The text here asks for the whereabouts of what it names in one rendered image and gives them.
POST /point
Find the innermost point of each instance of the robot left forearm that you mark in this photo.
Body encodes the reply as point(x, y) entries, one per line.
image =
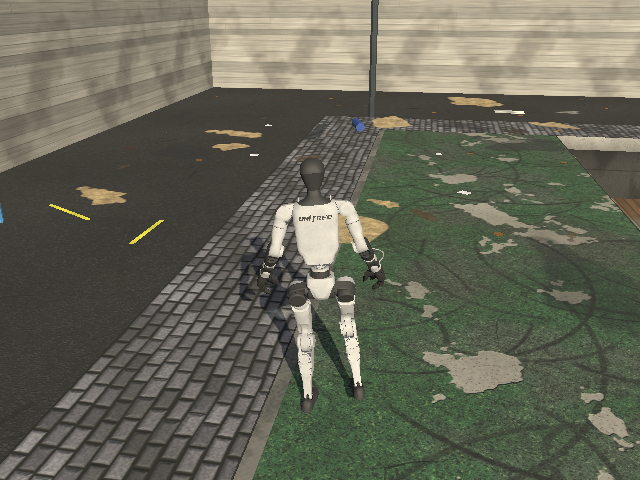
point(268, 264)

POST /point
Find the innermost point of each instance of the humanoid robot head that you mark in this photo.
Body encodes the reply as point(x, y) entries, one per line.
point(312, 173)

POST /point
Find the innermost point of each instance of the robot right forearm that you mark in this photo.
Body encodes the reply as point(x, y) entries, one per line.
point(370, 258)

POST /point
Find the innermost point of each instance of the robot right hand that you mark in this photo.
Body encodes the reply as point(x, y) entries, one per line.
point(380, 275)

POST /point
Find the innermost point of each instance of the robot right upper arm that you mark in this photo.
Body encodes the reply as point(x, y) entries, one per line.
point(347, 209)

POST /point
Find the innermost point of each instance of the robot left thigh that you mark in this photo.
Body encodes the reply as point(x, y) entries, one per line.
point(301, 306)

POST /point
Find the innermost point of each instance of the robot left hand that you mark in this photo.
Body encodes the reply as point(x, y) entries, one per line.
point(261, 282)

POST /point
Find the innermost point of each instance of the robot left upper arm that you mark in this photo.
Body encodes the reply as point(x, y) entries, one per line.
point(283, 214)

